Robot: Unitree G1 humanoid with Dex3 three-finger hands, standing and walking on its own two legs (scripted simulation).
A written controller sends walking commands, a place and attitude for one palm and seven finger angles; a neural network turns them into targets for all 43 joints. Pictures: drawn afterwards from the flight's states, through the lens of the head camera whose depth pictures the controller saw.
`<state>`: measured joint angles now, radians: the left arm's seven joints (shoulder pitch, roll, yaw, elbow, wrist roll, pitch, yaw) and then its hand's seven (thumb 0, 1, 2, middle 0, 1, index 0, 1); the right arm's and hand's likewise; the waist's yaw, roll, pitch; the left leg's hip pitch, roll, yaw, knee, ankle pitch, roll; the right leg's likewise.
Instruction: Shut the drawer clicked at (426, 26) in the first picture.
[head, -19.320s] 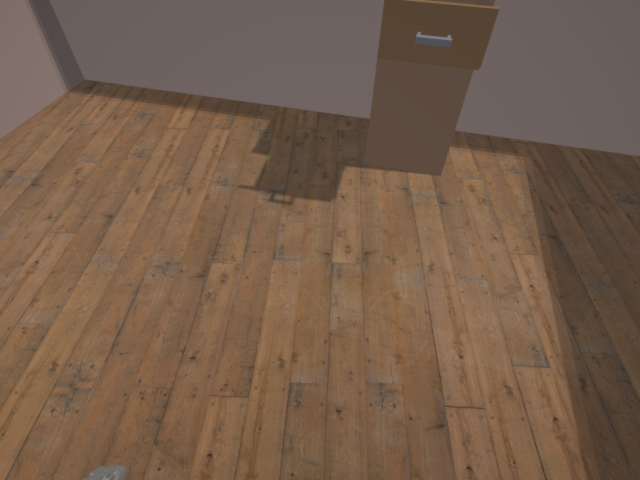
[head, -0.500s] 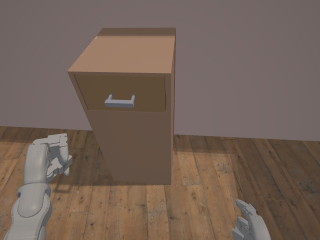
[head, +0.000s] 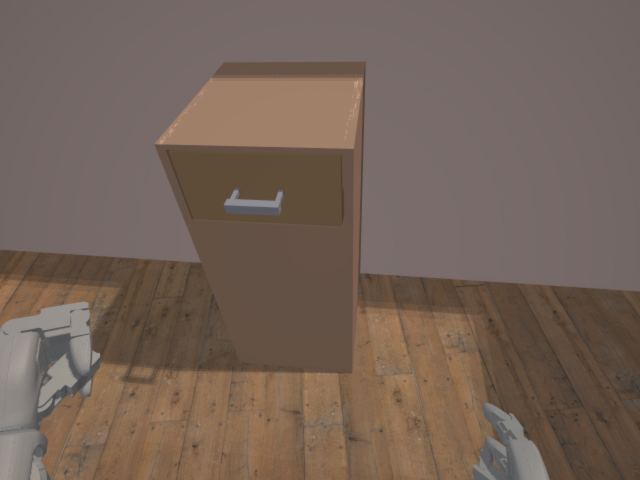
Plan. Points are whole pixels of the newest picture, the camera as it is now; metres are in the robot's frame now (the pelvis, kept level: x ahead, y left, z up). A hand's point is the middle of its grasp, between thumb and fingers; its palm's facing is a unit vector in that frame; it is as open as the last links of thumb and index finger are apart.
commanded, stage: step back with the hand held close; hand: left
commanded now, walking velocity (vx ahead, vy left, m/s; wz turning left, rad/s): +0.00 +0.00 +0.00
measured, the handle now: (255, 200) +0.63 +0.22 -0.01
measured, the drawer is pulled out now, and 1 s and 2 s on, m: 0.00 0.00 0.00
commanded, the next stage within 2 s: stop stepping back and stand still in 1.34 s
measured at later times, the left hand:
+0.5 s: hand (65, 367) +0.17 +0.27 +0.15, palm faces +0.31 -0.80 -0.52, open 3.2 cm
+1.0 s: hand out of the picture +0.10 +0.28 +0.16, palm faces +0.38 -0.77 -0.51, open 3.2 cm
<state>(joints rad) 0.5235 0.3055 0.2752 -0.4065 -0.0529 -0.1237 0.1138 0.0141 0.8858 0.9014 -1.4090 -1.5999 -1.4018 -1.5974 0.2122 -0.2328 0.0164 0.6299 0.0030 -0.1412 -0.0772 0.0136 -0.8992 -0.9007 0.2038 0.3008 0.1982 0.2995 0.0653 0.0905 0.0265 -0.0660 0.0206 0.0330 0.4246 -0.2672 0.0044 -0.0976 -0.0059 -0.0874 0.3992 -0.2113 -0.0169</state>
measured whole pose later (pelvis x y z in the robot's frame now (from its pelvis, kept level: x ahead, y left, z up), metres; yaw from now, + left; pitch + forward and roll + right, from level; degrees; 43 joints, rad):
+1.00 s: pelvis -0.09 +0.03 -0.01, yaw +2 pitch +3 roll -2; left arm 0.63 0.42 0.43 -0.60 0.00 -0.28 0.14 0.01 0.88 0.90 -1.41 -1.60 -1.40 -1.60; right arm 0.25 -0.20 0.00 0.57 -0.01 -0.09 -0.08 0.01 -0.90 -0.90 0.21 0.30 0.20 0.30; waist -0.02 -0.01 -0.01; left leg -0.45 -0.02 -0.01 0.56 -0.17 0.06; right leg -0.31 0.05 0.03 0.57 -0.28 0.01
